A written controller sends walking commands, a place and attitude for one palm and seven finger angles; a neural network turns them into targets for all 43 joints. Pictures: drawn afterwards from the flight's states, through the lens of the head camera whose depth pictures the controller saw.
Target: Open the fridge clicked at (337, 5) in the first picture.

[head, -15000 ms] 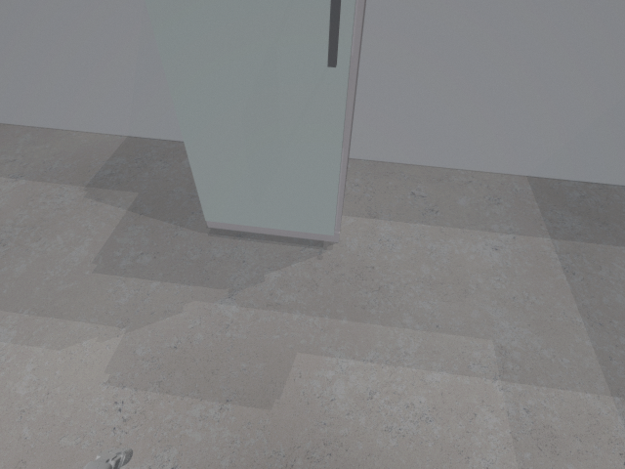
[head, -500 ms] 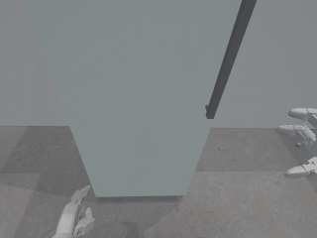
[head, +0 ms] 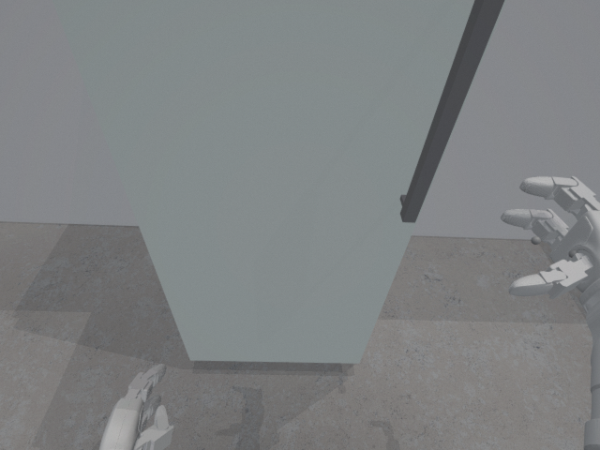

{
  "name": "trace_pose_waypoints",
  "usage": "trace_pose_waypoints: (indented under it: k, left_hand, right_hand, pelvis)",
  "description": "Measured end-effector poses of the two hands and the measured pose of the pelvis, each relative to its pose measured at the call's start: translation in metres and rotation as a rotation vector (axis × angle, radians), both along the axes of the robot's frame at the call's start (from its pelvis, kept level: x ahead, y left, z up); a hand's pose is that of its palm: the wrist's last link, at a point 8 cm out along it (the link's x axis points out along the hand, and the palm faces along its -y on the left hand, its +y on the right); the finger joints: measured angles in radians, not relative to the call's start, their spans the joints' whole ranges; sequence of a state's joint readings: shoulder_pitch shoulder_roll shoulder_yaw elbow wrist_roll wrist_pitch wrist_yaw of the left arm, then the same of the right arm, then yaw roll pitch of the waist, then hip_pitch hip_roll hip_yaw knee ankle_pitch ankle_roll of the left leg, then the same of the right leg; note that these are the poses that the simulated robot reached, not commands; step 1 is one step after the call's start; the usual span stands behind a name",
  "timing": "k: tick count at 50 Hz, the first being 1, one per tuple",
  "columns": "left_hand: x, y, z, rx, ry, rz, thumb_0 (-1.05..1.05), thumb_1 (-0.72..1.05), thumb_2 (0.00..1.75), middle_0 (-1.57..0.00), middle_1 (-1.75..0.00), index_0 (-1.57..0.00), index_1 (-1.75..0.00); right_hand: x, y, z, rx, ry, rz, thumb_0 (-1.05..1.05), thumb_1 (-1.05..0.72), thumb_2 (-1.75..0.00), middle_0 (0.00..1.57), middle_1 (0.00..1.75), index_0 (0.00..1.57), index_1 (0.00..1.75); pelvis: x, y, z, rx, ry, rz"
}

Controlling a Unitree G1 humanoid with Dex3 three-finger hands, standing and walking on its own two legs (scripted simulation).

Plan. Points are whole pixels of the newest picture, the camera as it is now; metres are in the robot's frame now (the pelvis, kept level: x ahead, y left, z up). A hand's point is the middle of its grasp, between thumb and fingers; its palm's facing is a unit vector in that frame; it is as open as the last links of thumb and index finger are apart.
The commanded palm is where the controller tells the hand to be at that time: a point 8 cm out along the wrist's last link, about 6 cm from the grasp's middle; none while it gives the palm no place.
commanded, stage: move the hooked fingers beside the handle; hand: right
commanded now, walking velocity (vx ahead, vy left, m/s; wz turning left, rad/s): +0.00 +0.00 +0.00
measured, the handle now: (440, 112) +0.51 -0.17 +0.23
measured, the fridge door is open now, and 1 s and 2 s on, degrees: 0 0 0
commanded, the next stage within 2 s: feel for the door with the fingertips in 1.86 s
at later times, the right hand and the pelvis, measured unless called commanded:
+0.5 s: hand (499, 205) +0.39 -0.24 +0.17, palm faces +0.02 +1.00 -0.02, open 14.0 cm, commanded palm +0.37 -0.28 +0.17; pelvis +0.01 +0.00 +0.00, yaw +0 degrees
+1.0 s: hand (478, 178) +0.45 -0.22 +0.17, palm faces -0.02 +1.00 +0.01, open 14.0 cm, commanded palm +0.43 -0.28 +0.17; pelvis +0.01 +0.00 +0.00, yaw +1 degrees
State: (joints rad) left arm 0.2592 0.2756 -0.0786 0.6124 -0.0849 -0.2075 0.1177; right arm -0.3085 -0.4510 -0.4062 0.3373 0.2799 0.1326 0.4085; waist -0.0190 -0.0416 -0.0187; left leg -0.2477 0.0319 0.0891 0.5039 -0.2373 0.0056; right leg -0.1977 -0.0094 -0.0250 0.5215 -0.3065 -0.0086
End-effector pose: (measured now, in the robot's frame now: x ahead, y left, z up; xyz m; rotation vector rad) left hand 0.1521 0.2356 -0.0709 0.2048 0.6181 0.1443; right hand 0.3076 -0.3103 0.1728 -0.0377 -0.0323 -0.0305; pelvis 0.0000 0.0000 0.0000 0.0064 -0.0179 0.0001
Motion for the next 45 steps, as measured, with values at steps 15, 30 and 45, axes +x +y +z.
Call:
trace_pose_waypoints:
  k: [15, 30, 45]
  left_hand:
    - [-0.005, 0.009, -0.007, 0.006, 0.059, 0.034, 0.01, 0.9, 0.9, -0.2, -0.3, -0.2, -0.3]
    - [-0.027, 0.023, -0.015, 0.026, 0.158, 0.08, 0.01, 0.9, 0.9, -0.2, -0.3, -0.2, -0.3]
    - [-0.07, 0.031, -0.026, 0.045, 0.296, 0.144, 0.01, 0.9, 0.9, -0.2, -0.3, -0.2, -0.3]
  right_hand:
    - [0.037, 0.017, 0.001, 0.009, 0.013, 0.022, -0.01, 0.5, -0.3, 0.3, 1.2, 0.3, 1.2]
    - [0.074, 0.02, -0.002, 0.028, 0.038, 0.018, -0.01, 0.5, -0.3, 0.3, 1.2, 0.3, 1.2]
    - [0.109, 0.027, -0.003, 0.029, 0.033, 0.04, -0.01, 0.5, -0.3, 0.3, 1.2, 0.3, 1.2]
  pelvis:
    - [0.007, 0.002, 0.0, -0.001, 0.025, 0.002]
    - [0.01, 0.005, 0.0, 0.0, 0.055, 0.007]
    - [0.01, 0.001, -0.002, 0.003, 0.092, 0.016]
